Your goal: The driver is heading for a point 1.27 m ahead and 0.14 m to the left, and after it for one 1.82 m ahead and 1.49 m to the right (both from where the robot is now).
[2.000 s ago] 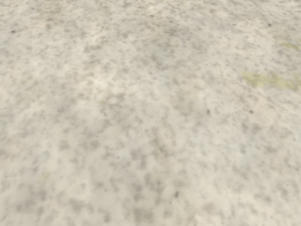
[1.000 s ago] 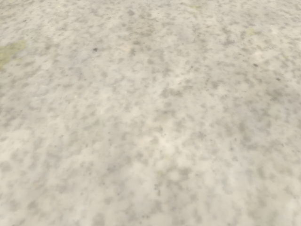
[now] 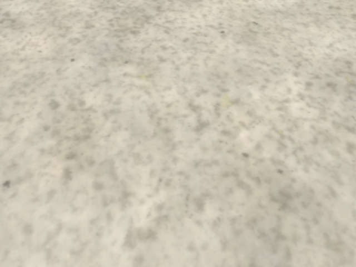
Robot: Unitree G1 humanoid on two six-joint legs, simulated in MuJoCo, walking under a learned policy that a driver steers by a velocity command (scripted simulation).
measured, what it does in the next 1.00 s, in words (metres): walks ahead, turning left: right foot, then left foot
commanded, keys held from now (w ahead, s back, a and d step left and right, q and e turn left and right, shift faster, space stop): w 0.44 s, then w+q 0.54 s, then w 0.02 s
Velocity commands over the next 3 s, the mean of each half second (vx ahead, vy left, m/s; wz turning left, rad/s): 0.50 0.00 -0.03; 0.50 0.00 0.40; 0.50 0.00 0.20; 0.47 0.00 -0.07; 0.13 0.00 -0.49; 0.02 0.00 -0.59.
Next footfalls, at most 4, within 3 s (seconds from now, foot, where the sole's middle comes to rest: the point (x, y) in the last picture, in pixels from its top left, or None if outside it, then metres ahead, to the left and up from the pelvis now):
0.34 right None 0.36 -0.15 -0.78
0.90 left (153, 231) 0.63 0.11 -0.78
1.42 right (182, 160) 0.98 0.00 -0.78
1.92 left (114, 127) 1.17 0.33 -0.78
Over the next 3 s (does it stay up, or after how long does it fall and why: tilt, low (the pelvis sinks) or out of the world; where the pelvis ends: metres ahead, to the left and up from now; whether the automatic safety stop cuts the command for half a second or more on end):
stays up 1.20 0.22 0.00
